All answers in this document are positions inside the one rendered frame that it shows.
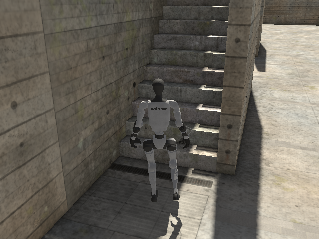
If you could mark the robot right thigh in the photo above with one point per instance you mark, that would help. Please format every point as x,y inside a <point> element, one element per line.
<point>171,147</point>

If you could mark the left robot forearm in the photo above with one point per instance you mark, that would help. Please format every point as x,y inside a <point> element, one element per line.
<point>135,132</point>

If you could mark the right robot upper arm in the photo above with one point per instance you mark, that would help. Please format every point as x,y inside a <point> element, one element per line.
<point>177,112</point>

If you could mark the robot left hand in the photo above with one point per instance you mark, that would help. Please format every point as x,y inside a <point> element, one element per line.
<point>134,141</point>

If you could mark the left robot upper arm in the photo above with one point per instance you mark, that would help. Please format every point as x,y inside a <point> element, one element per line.
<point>140,114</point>

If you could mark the right robot forearm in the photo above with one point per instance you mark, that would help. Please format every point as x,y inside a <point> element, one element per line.
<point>184,131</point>

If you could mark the left robot shin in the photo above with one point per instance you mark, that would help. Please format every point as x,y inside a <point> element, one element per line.
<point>152,180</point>

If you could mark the robot right hand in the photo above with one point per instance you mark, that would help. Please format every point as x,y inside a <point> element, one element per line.
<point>183,141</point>

